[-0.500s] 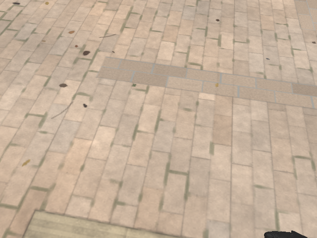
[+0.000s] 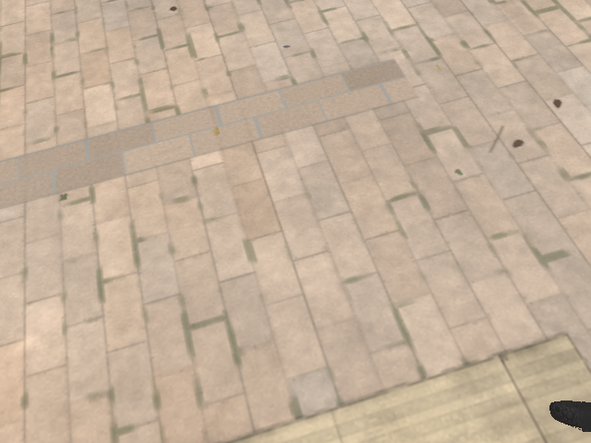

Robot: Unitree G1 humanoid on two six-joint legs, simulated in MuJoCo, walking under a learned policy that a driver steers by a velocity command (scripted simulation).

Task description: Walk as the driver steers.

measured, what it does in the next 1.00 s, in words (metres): walks ahead, turning left: left foot, then left foot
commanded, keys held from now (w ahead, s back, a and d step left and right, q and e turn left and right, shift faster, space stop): e+shift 0.14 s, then q+shift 0.26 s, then w+q+shift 0.54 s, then w+e+shift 0.06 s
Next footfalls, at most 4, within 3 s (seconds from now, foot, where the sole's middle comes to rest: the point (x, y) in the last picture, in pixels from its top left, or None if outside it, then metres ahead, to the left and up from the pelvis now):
0.26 left None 0.14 0.13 -0.78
0.90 left None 0.40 0.25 -0.78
1.36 right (204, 276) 0.84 0.34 -0.78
1.76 left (134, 173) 1.21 0.59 -0.78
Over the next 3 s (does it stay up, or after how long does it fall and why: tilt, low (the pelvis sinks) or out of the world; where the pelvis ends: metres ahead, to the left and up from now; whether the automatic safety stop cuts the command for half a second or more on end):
stays up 1.60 0.38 -0.01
